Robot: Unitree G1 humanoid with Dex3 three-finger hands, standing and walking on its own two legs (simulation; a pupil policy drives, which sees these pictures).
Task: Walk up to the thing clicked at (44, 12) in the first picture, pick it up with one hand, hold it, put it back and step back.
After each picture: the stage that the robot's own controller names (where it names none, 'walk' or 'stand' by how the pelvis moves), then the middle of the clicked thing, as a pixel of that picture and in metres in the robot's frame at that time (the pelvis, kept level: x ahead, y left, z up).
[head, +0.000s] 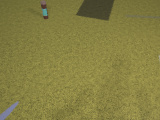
stand; (44, 10) +2.00 +0.49 -0.66
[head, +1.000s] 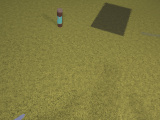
walk; (59, 18) +1.90 +0.20 -0.63
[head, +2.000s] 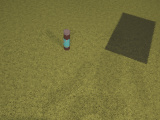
walk; (66, 40) +1.31 +0.12 -0.64
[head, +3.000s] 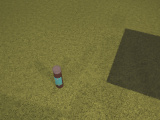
walk; (58, 77) +0.84 +0.19 -0.62
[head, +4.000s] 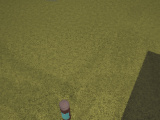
walk; (65, 111) +0.53 +0.17 -0.64
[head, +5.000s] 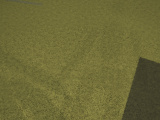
stand; out of the picture +0.36 +0.17 -0.64
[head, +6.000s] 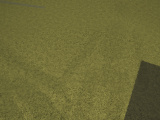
stand; out of the picture +0.35 +0.18 -0.65
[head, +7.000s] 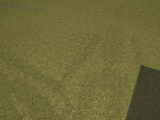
stand; out of the picture +0.33 +0.18 -0.65
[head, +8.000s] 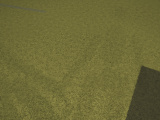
stand; out of the picture +0.34 +0.17 -0.65
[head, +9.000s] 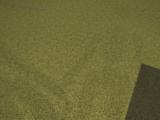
stand; out of the picture +0.35 +0.18 -0.66
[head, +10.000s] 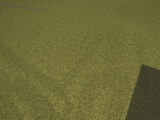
stand; out of the picture +0.35 +0.18 -0.66
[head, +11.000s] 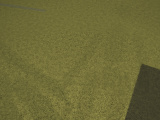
stand; out of the picture +0.34 +0.19 -0.66
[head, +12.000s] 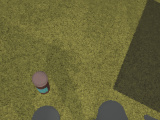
go down; (42, 84) +0.41 +0.16 -0.41
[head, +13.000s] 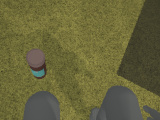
go down; (38, 66) +0.45 +0.16 -0.30
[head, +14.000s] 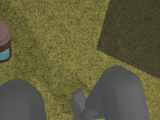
close in; out of the picture +0.46 +0.19 -0.19
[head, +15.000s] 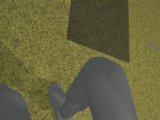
close; out of the picture +0.46 +0.22 -0.17
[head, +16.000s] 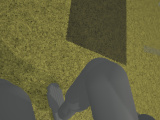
lift; out of the picture +0.43 +0.22 -0.17
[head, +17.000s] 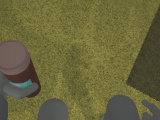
lift; (23, 75) +0.34 +0.18 -0.01
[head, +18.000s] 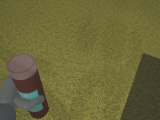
hold; (31, 90) +0.32 +0.17 +0.03
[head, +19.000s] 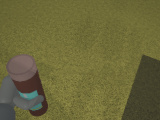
hold; (31, 89) +0.32 +0.17 +0.03
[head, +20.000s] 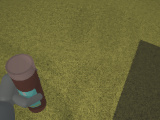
crouch; (30, 87) +0.34 +0.17 -0.01
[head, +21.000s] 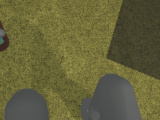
lower; out of the picture +0.51 +0.20 -0.04
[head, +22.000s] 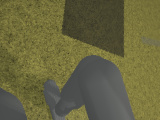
lower; out of the picture +0.49 +0.25 -0.17
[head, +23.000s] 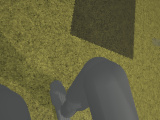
lower; out of the picture +0.47 +0.24 -0.18
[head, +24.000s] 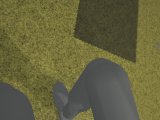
lower; out of the picture +0.47 +0.23 -0.17
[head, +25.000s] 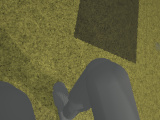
lower; out of the picture +0.46 +0.23 -0.17
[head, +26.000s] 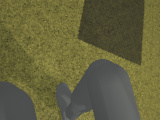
open; out of the picture +0.46 +0.20 -0.19
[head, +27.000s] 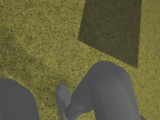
stand; out of the picture +0.45 +0.21 -0.19
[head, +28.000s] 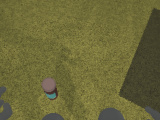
walk; (50, 90) +0.42 +0.15 -0.45
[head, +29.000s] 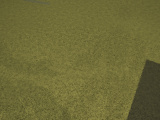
stand; out of the picture +0.37 +0.15 -0.60
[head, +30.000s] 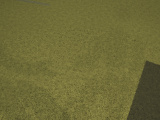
stand; out of the picture +0.37 +0.15 -0.60
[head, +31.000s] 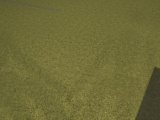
stand; out of the picture +0.38 +0.14 -0.65
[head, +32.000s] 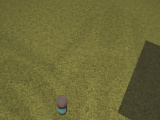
walk; (62, 106) +0.45 +0.08 -0.64
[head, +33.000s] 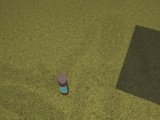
walk; (63, 85) +0.65 +0.17 -0.63
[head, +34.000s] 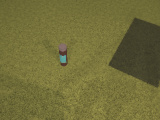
stand; (63, 55) +0.98 +0.16 -0.63
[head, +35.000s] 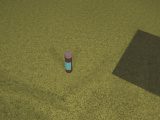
stand; (68, 62) +1.02 +0.12 -0.65
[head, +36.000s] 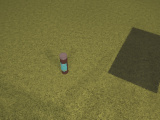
stand; (64, 63) +1.02 +0.16 -0.66
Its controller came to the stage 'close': yes
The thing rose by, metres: 0.69
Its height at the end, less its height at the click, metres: +0.00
